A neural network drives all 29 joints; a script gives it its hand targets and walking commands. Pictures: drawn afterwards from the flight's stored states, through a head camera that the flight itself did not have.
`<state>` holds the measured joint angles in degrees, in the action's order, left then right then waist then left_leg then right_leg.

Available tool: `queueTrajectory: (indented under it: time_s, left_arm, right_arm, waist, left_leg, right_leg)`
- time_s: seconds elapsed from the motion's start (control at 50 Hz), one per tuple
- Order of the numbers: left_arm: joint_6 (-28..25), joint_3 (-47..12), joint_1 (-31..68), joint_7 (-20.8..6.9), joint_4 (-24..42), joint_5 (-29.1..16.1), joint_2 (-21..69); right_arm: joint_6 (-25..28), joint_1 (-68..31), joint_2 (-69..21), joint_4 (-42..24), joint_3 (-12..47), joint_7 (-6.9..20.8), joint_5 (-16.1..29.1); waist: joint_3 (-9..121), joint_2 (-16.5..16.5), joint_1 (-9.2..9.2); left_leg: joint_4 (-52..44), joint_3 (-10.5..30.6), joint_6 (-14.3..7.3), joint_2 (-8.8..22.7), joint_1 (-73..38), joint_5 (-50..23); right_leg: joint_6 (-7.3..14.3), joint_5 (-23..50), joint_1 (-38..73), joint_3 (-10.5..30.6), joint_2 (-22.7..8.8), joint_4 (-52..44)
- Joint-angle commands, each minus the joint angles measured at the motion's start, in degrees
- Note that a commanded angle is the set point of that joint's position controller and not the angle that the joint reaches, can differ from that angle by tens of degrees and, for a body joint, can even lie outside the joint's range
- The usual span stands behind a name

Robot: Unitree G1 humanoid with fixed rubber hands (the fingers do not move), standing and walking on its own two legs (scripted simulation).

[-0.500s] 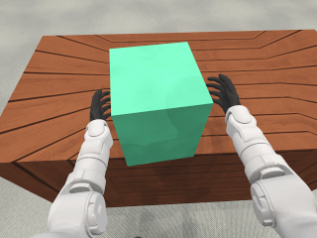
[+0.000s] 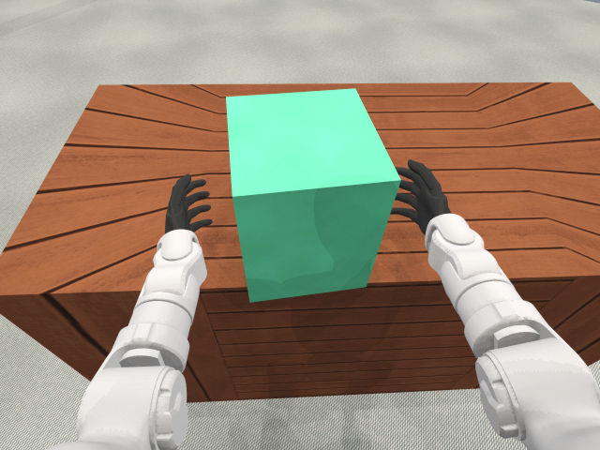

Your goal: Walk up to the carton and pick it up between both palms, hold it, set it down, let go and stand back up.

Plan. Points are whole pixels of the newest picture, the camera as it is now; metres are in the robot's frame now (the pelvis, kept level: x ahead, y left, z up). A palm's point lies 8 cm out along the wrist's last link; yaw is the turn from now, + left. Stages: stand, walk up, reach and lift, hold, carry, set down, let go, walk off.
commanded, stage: set down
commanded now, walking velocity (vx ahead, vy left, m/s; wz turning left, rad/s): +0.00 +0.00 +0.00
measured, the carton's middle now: (301, 198) +0.48 +0.06 +0.05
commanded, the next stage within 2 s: none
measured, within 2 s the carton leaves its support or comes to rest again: neither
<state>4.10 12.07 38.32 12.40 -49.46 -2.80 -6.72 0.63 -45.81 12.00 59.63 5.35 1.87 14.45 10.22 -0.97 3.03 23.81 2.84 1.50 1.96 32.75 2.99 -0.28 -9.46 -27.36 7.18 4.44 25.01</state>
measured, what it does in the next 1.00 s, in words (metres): stands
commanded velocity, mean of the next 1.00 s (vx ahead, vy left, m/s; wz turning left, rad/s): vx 0.00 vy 0.00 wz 0.00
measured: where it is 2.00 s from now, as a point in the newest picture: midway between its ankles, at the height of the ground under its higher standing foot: outside the picture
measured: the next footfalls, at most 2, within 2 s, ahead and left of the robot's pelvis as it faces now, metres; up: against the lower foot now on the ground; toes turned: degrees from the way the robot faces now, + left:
none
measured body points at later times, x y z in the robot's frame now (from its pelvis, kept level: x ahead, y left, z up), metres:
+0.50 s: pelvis +0.01 -0.01 +0.01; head +0.00 +0.00 +0.46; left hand +0.32 +0.22 +0.04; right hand +0.37 -0.17 +0.05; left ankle +0.08 +0.13 -0.73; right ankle +0.02 -0.13 -0.73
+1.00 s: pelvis +0.01 -0.01 +0.01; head +0.00 +0.00 +0.46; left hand +0.27 +0.21 +0.03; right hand +0.31 -0.20 +0.04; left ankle +0.08 +0.13 -0.73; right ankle +0.02 -0.13 -0.73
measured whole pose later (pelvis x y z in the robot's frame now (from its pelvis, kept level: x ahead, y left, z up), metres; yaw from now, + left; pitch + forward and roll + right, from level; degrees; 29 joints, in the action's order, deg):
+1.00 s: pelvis +0.01 -0.01 +0.01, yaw +0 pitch +3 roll -1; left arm 11.8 4.7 -3.0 10.5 -9.0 -3.8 -4.3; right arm 2.5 -1.6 14.0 21.6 2.9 3.1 14.5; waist 6.1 -1.0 3.0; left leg 20.4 2.8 1.5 2.0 19.4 4.2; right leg 0.5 -11.1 -14.8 7.2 4.3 23.1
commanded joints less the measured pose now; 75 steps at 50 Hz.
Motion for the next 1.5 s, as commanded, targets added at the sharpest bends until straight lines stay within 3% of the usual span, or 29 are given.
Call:
queueTrajectory:
  time_s: [0.0,0.14,0.42,0.58,0.88,1.08,1.24,1.48]
  left_arm:
    - [-0.8,-3.8,13.6,0.6,20.0,-0.6,-3.6]
    - [0.4,-4.6,3.1,-0.9,32.1,0.8,-2.3]
    - [0.9,-6.8,-8.4,-2.2,40.1,-1.5,-1.7]
    - [3.4,-7.8,-20.1,-2.5,47.9,-1.3,-0.6]
    - [5.4,-10.7,-31.2,-2.4,59.9,-3.4,-0.8]
    - [5.6,-10.3,-39.7,-2.4,62.7,-2.7,-0.1]
    - [4.5,-9.9,-40.3,-3.1,59.5,-3.3,-1.5]
    - [4.5,-9.6,-41.1,-4.9,55.3,-3.6,-2.9]
  right_arm:
    - [2.9,-16.1,14.0,-13.6,-3.9,1.0,4.8]
    - [5.0,-6.2,14.4,-22.1,-4.4,1.2,4.6]
    - [5.6,8.1,13.8,-33.3,-6.1,2.0,2.8]
    - [5.5,19.7,14.4,-39.8,-6.5,2.1,2.6]
    - [3.7,31.5,14.6,-51.5,-8.1,2.3,0.9]
    - [2.8,41.4,13.8,-57.0,-7.6,2.2,0.8]
    - [1.7,44.7,11.5,-59.9,-7.7,1.3,-0.1]
    - [1.4,47.1,9.9,-59.9,-8.0,0.5,-2.4]
  waist:
    - [24.5,-0.6,5.24]
    - [19.4,-0.4,3.34]
    - [10.8,-2.5,1.36]
    - [7.4,-3.0,0.26]
    - [2.5,-2.8,-1.84]
    - [-1.0,-3.3,-1.62]
    - [-4.6,-4.0,-1.42]
    - [-5.3,-4.3,-1.49]
  left_leg:
    - [-2.4,-5.6,1.0,0.0,-32.1,0.2]
    - [-2.4,-5.5,0.3,-0.9,-33.4,-6.6]
    - [-5.4,-6.2,-1.8,-1.5,-29.8,2.7]
    - [-6.5,-5.8,-2.2,-1.5,-31.8,1.1]
    - [-7.3,-5.6,-3.0,-1.7,-31.9,3.2]
    - [-7.8,-6.0,-2.9,-2.2,-34.6,2.2]
    - [-7.9,-6.7,-3.2,-2.6,-35.0,5.0]
    - [-7.6,-7.0,-3.4,-2.7,-36.0,5.6]
  right_leg:
    - [0.2,-3.1,9.9,-7.7,-0.3,-6.8]
    - [0.0,3.7,13.2,-8.6,0.3,-6.9]
    - [0.2,-5.1,11.1,-6.7,-1.6,-8.2]
    - [0.3,-2.9,12.1,-6.8,-1.7,-9.1]
    - [0.4,-4.4,10.8,-7.1,-2.3,-9.3]
    - [0.5,-4.6,10.9,-6.6,-2.6,-10.8]
    - [0.3,-9.3,9.4,-5.2,-3.4,-12.0]
    - [0.3,-10.2,9.9,-5.0,-3.9,-12.3]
